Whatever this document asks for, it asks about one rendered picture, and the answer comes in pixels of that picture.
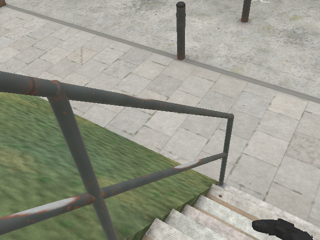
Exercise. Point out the robot right hand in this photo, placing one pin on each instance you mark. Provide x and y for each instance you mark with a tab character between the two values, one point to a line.
281	229

